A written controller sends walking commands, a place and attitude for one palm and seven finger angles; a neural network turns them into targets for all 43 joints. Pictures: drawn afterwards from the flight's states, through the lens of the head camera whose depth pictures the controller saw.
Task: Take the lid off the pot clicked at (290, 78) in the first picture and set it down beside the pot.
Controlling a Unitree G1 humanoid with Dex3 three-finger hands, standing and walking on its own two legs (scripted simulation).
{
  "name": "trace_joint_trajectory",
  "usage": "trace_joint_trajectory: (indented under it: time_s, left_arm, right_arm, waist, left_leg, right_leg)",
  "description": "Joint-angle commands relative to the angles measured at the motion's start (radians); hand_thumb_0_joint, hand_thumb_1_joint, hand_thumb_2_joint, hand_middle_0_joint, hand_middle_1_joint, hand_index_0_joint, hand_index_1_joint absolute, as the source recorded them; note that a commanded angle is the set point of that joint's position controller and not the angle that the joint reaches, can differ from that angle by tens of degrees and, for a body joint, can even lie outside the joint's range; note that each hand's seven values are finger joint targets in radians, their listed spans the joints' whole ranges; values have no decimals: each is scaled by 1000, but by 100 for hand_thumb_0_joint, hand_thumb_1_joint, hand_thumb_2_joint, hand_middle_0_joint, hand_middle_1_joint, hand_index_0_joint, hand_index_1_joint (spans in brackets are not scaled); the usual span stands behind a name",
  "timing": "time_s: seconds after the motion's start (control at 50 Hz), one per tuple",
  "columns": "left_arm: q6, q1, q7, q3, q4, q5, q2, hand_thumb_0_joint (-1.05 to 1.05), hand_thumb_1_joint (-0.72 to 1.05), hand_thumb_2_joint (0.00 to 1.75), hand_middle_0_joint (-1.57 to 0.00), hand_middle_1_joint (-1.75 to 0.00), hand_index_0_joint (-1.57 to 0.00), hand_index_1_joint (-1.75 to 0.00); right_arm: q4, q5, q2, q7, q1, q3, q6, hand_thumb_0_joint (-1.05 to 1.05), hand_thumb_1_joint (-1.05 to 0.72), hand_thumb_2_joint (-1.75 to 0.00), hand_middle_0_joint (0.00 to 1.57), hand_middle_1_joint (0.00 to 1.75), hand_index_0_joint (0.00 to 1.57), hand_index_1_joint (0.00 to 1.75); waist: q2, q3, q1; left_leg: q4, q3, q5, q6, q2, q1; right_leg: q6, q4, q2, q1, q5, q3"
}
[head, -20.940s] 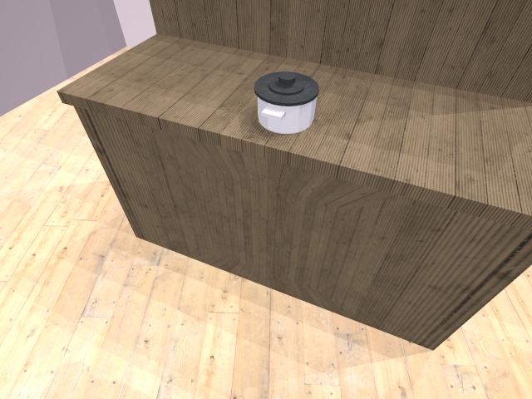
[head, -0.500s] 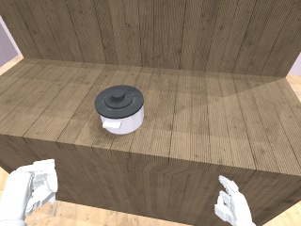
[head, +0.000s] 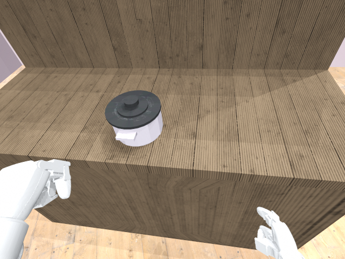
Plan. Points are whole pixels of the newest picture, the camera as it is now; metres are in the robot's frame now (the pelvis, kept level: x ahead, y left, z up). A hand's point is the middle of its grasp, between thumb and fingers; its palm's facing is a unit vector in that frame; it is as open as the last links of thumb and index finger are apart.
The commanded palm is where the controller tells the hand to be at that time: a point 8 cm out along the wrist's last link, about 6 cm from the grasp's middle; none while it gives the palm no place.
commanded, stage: reach forward and open the fingers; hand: left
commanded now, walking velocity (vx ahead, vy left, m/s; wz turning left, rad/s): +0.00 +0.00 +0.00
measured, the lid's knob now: (131, 101) +0.49 +0.18 +0.11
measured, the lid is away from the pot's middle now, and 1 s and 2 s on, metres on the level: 0.00 0.00 0.00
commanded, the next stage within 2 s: move the open hand above the knob in 0.90 s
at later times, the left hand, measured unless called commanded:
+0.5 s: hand (43, 174) +0.22 +0.28 +0.15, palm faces -0.18 -0.03 -0.98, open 6.6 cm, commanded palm +0.20 +0.27 +0.22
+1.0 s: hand (39, 140) +0.27 +0.29 +0.19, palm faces -0.06 +0.03 -1.00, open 10.1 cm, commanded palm +0.24 +0.27 +0.24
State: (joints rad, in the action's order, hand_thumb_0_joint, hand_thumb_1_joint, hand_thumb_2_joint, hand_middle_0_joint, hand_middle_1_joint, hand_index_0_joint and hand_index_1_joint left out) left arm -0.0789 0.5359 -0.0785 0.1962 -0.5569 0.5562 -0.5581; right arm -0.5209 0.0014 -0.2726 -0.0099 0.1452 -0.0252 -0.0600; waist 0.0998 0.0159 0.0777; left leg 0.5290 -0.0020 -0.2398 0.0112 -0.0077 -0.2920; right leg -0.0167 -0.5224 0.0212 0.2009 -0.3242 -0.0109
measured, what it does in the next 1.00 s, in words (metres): stands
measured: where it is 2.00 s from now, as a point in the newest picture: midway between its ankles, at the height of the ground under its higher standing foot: outside the picture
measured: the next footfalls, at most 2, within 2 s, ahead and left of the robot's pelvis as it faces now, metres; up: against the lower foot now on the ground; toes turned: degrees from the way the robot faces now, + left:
none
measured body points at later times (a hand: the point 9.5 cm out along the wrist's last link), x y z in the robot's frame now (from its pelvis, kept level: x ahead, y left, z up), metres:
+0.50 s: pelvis -0.02 +0.01 +0.01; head -0.01 -0.04 +0.45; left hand +0.22 +0.27 +0.20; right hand +0.21 -0.20 -0.09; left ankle +0.02 +0.11 -0.73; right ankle -0.03 -0.11 -0.73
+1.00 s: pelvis -0.03 +0.02 +0.00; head -0.02 -0.02 +0.45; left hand +0.27 +0.29 +0.24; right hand +0.20 -0.17 -0.09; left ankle +0.02 +0.11 -0.73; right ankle -0.03 -0.11 -0.73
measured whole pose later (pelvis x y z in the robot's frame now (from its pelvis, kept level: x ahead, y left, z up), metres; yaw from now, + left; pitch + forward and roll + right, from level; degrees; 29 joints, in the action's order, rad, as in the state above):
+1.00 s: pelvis -0.03 +0.02 +0.00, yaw +3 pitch -1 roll -1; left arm -0.08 -0.25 0.37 0.02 -0.10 0.76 -0.74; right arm -0.56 0.05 -0.27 0.01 0.09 -0.05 -0.07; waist 0.11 -0.03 0.07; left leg 0.45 0.03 -0.14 0.05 -0.06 -0.28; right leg 0.02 -0.46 -0.02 0.18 -0.26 0.02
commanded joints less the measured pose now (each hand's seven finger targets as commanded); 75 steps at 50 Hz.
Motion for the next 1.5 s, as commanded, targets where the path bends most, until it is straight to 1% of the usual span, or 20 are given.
trace_joint_trajectory:
  time_s: [0.0,0.08,0.1,0.16,0.24,0.36,0.46,0.54,0.7,0.76,0.84,1.04,1.08,1.14,1.18,1.24,1.3,1.36,1.44,1.48]
  left_arm:
    - [-30,-145,35,144,-104,160,-287,0,53,113,-120,-111,-120,-111]
    - [-27,-239,152,140,-4,170,-357,0,40,122,-116,-97,-116,-97]
    - [-26,-262,182,67,-2,148,-290,0,37,124,-114,-93,-114,-93]
    - [-6,-377,252,54,25,132,-322,0,27,130,-111,-83,-111,-83]
    - [23,-548,306,179,37,179,-514,0,14,138,-106,-68,-106,-68]
    - [25,-534,379,74,168,143,-374,0,-4,148,-99,-47,-99,-47]
    - [39,-635,408,50,111,138,-380,0,-19,153,-92,-29,-92,-29]
    - [70,-825,389,135,79,181,-508,0,-31,156,-87,-15,-87,-15]
    - [17,-855,397,-27,195,157,-332,0,-36,156,-84,-8,-84,-8]
    - [18,-895,408,-48,152,178,-337,0,-37,156,-84,-8,-84,-8]
    - [21,-1063,377,123,167,234,-560,0,-37,157,-84,-8,-84,-8]
    - [-28,-1014,448,-190,234,178,-196,0,-37,158,-84,-8,-84,-8]
    - [-33,-1150,441,-80,291,225,-374,0,-37,158,-84,-8,-84,-8]
    - [-21,-1367,399,100,327,273,-617,0,-37,158,-84,-8,-84,-8]
    - [-27,-1435,408,48,396,288,-568,0,-37,158,-84,-8,-84,-8]
    - [-43,-1260,435,-93,377,221,-339,0,-37,158,-84,-8,-84,-8]
    - [-76,-1040,488,-185,438,205,-217,0,-37,158,-84,-8,-84,-8]
    - [-81,-1162,497,-148,452,236,-299,0,-37,158,-84,-8,-84,-8]
    - [-41,-1469,463,51,293,252,-588,0,-37,158,-84,-8,-84,-8]
    - [-44,-1460,474,66,383,265,-596,0,-37,158,-84,-8,-84,-8]
  right_arm:
    - [194,24,-95,-5,-189,33,-7,0,-90,-90,20,30,20,30]
    - [164,47,-99,-13,-180,36,1,0,-90,-90,20,30,20,30]
    - [170,56,-92,-15,-195,37,6,0,-90,-90,20,30,20,30]
    - [161,57,-93,-25,-190,33,30,0,-90,-90,20,30,20,30]
    - [137,49,-99,-36,-230,20,52,0,-90,-90,20,30,20,30]
    - [137,50,-95,-7,-185,27,44,0,-90,-90,20,30,20,30]
    - [160,50,-99,5,-198,31,52,0,-90,-90,20,30,20,30]
    - [143,48,-104,-5,-220,26,70,0,-90,-90,20,30,20,30]
    - [154,62,-103,21,-210,35,50,0,-90,-90,20,30,20,30]
    - [161,58,-96,22,-215,30,58,0,-90,-90,20,30,20,30]
    - [130,50,-115,8,-205,26,61,0,-90,-90,20,30,20,30]
    - [176,75,-94,39,-218,29,53,0,-90,-90,20,30,20,30]
    - [141,65,-113,19,-196,23,35,0,-90,-90,20,30,20,30]
    - [109,51,-130,-6,-178,19,42,0,-90,-90,20,30,20,30]
    - [100,50,-103,-9,-186,15,43,0,-90,-90,20,30,20,30]
    - [135,61,-96,25,-183,28,53,0,-90,-90,20,30,20,30]
    - [147,66,-105,52,-179,31,20,0,-90,-90,20,30,20,30]
    - [143,72,-125,47,-182,25,-7,0,-90,-90,20,30,20,30]
    - [144,61,-130,11,-195,26,24,0,-90,-90,20,30,20,30]
    - [122,52,-107,4,-177,25,36,0,-90,-90,20,30,20,30]
  waist:
    - [-61,157,6]
    - [-88,162,-2]
    - [-77,121,-22]
    - [-85,98,-31]
    - [-18,139,-6]
    - [-22,130,-15]
    - [-54,175,-14]
    - [-1,192,-9]
    - [-16,160,-12]
    - [-14,210,-16]
    - [39,225,-11]
    - [-44,191,-46]
    - [-82,163,-41]
    - [-2,230,-34]
    - [33,289,-21]
    - [78,334,-30]
    - [-106,248,-30]
    - [-174,170,-53]
    - [-1,331,-41]
    - [11,382,-25]
  left_leg:
    - [-38,3,178,26,0,95]
    - [-45,20,190,36,-9,115]
    - [-53,19,184,38,-11,117]
    - [-60,25,175,44,-20,125]
    - [-73,37,192,44,-27,163]
    - [-99,38,225,35,-29,173]
    - [-108,36,191,40,-34,194]
    - [-119,57,154,39,-29,223]
    - [-159,71,103,24,-22,197]
    - [-161,78,85,29,-21,221]
    - [-149,98,88,26,-15,220]
    - [-133,87,99,28,-16,238]
    - [-166,76,17,29,-14,188]
    - [-131,81,65,32,-27,197]
    - [-131,84,156,29,-32,220]
    - [-83,81,278,32,-45,285]
    - [-88,41,256,33,-40,204]
    - [-101,16,152,40,-42,138]
    - [-67,55,239,52,-55,235]
    - [-59,57,345,53,-63,248]
  right_leg:
    - [2,90,-21,40,191,2]
    - [21,110,-24,38,232,7]
    - [25,122,-24,48,235,17]
    - [32,139,-18,59,238,29]
    - [20,158,-16,33,237,4]
    - [20,163,-9,6,256,50]
    - [25,168,-8,0,220,53]
    - [12,171,-2,28,145,43]
    - [8,153,-3,34,111,68]
    - [5,141,4,25,104,68]
    - [-12,125,7,18,94,51]
    - [-3,116,9,86,132,72]
    - [1,139,3,73,69,70]
    - [-16,123,5,34,69,50]
    - [-20,112,-4,1,133,52]
    - [-23,90,-4,7,251,54]
    - [-2,110,-9,23,288,67]
    - [4,130,-5,42,224,68]
    - [-10,90,-12,-42,300,33]
    - [-7,76,-17,-79,401,27]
